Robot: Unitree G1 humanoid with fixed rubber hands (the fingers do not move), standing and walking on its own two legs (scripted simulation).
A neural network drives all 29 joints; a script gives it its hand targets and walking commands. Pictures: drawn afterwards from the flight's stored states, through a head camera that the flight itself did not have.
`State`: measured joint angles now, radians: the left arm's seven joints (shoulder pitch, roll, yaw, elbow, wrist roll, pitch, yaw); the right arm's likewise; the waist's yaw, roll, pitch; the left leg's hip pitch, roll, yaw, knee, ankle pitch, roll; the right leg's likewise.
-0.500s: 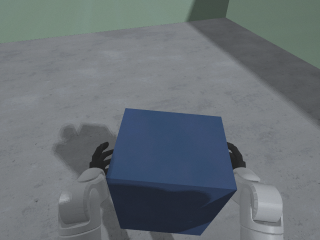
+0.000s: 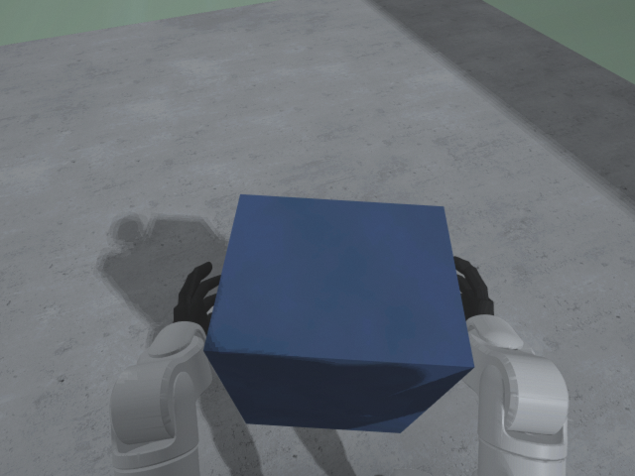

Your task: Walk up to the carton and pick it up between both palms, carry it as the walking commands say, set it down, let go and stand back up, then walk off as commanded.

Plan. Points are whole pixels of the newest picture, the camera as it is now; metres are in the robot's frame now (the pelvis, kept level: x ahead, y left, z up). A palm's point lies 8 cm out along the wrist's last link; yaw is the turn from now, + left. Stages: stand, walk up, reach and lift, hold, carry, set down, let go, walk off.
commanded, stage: carry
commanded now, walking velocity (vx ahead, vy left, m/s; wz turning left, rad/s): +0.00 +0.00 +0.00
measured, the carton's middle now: (331, 330) +0.27 +0.00 +0.04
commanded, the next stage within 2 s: none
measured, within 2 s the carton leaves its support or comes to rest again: neither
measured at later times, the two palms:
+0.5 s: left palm (215, 327) +0.26 +0.13 +0.08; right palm (484, 324) +0.26 -0.18 +0.07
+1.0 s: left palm (209, 328) +0.27 +0.14 +0.06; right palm (470, 316) +0.27 -0.17 +0.06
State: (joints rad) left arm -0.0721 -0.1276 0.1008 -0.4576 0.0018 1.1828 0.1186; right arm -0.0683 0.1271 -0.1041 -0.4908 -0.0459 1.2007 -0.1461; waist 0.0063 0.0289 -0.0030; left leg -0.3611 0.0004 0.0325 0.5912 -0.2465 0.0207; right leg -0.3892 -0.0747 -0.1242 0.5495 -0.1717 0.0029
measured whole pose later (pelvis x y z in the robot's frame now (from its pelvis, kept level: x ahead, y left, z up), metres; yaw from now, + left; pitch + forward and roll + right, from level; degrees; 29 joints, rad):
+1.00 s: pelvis +0.02 -0.01 +0.00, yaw +0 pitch +1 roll +0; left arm -0.05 -0.13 0.10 -0.29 0.05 1.08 0.10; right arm -0.05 0.13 -0.11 -0.29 -0.07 1.08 -0.12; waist 0.02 0.01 -0.05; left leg -0.34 0.03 0.02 0.59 -0.28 0.00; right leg -0.37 -0.05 -0.14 0.56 -0.21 -0.02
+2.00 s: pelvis -0.01 -0.03 +0.00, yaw +0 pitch +0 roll +0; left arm -0.10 -0.13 0.14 -0.04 0.10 0.82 0.04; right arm -0.09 0.13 -0.14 -0.06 -0.13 0.83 -0.08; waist 0.00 0.02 0.00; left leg -0.36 0.04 0.01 0.58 -0.23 -0.03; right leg -0.39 -0.04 -0.15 0.56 -0.17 -0.05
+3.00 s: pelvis -0.03 -0.02 -0.01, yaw +0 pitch +1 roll +0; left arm -0.12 -0.11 0.15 0.06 0.09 0.67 0.04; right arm -0.12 0.12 -0.12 0.08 -0.12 0.66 -0.09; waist 0.03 0.04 0.01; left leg -0.44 0.01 0.00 0.67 -0.26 0.00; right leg -0.47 -0.04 -0.14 0.59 -0.15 -0.04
